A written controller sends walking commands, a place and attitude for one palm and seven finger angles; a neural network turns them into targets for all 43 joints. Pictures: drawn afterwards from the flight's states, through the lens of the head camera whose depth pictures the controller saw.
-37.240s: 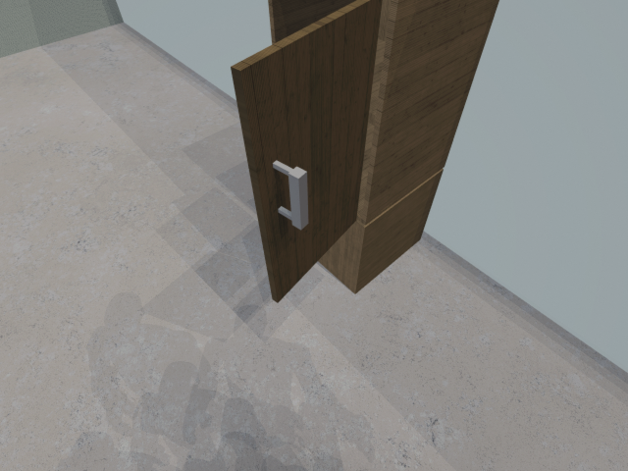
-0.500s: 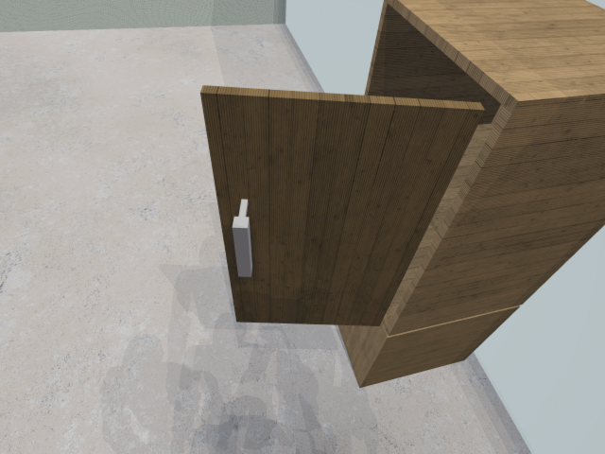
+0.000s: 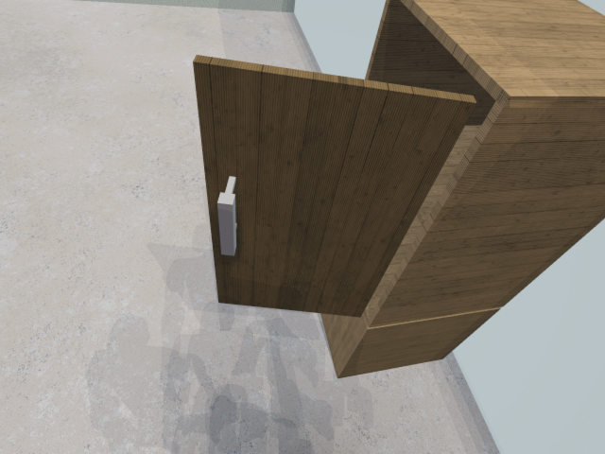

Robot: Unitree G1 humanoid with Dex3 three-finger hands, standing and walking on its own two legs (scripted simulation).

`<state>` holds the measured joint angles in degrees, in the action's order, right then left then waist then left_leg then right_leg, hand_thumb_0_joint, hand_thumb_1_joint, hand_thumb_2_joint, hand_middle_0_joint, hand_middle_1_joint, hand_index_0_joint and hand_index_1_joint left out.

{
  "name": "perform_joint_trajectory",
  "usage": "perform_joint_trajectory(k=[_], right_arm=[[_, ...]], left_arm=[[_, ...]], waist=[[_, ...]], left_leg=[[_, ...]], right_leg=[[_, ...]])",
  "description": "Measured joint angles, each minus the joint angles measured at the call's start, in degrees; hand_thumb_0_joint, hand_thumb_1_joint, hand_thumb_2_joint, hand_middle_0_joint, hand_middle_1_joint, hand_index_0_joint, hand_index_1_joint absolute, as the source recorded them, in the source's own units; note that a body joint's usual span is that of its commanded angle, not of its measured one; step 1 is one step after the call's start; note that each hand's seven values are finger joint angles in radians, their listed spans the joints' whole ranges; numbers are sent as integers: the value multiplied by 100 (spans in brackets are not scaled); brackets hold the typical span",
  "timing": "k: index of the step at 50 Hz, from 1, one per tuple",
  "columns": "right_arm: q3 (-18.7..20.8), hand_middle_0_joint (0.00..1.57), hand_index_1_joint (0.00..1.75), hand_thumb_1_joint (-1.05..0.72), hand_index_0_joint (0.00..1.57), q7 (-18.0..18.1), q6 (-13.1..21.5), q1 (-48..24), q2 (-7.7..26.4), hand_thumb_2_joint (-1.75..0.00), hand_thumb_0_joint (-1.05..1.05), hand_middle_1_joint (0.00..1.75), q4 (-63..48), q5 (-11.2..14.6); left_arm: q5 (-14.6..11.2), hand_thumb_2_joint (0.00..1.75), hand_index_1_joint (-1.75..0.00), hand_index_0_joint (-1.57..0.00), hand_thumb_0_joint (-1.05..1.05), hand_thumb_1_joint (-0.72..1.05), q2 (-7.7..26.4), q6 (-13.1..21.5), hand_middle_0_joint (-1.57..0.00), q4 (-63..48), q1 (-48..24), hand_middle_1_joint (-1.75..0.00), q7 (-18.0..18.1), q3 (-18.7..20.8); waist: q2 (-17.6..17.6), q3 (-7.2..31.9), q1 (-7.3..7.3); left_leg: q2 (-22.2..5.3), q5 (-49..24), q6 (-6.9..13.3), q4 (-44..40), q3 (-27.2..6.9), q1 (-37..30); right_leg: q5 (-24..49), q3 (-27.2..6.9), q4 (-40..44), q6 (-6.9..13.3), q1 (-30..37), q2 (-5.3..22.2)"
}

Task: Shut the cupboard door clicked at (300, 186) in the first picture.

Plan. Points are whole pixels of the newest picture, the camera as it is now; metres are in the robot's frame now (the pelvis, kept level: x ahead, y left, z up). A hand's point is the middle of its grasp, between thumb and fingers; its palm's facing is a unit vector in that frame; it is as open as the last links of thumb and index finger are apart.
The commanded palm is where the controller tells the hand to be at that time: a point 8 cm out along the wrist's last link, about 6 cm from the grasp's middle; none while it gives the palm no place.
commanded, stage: come to a stop and stand still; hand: left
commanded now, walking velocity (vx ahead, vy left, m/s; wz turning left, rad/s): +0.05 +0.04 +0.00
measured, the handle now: (230, 216) +0.45 +0.15 +0.01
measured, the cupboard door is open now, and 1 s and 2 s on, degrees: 75 75 75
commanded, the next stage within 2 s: look again from close up in 1.02 s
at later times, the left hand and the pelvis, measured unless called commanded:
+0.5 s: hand out of the picture +0.02 +0.17 -0.16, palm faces +0.01 -0.97 -0.25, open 7.4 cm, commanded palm none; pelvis +0.02 -0.02 +0.00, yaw +0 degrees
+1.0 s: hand out of the picture +0.06 +0.13 -0.16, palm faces +0.01 -0.97 -0.23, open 7.4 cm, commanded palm none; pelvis +0.04 -0.05 +0.01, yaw +0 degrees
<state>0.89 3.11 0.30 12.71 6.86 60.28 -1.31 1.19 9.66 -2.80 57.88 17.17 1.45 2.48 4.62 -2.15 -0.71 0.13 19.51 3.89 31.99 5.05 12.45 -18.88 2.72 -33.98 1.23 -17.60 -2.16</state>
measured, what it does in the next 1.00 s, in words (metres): shifts its weight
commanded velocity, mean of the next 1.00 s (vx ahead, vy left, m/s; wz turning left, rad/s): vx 0.00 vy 0.00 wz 0.00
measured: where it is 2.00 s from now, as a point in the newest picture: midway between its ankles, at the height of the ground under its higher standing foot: outside the picture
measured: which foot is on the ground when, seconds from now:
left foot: down 0.00-1.00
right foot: down 0.00-1.00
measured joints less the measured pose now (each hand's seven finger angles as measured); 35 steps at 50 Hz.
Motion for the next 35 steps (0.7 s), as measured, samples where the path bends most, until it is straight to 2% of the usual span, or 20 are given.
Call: perform_joint_trajectory(k=[3,4,7,12,18,35], right_arm=[[-31,20,30,-94,20,21,26,58,40,-90,0,29,89,15],[-41,21,30,-94,20,8,39,62,46,-90,0,29,123,30],[-59,21,30,-96,20,-47,59,41,133,-90,0,30,170,82],[-94,21,30,-94,20,-171,63,185,338,-90,0,30,-143,50],[-138,21,30,-94,20,-161,120,281,431,-90,1,30,-134,69],[-225,20,30,-91,20,-166,139,268,297,-90,0,29,323,73]], left_arm=[[-2,90,-30,-19,2,93,0,116,-20,96,-9,-30,6,-69],[-10,90,-30,-19,2,93,10,171,-20,131,-3,-30,6,-93],[-12,90,-30,-19,1,92,-44,261,-20,292,-27,-30,51,-201],[-1,90,-30,-20,1,91,-96,312,-20,397,89,-30,57,-356],[-48,90,-30,-19,1,91,-53,363,-20,495,126,-30,51,-365],[-89,90,-30,-20,1,92,-19,446,-20,456,-332,-30,70,-353]], waist=[[-52,41,-34],[-37,45,-57],[-197,-1,-54],[-541,59,31],[-729,102,59],[-575,26,114]], left_leg=[[80,-101,0,-202,-32,-123],[122,-112,-9,-233,-15,-145],[92,-182,-41,-372,-36,-227],[120,-50,-35,-163,-37,-92],[172,-75,-77,-351,-13,-286],[1,-214,-331,-831,-57,-590]], right_leg=[[355,-220,394,-55,344,202],[485,-319,600,-134,460,264],[534,-315,773,-259,560,234],[329,-312,444,-209,371,264],[205,-346,356,-196,433,307],[221,-297,623,42,631,122]])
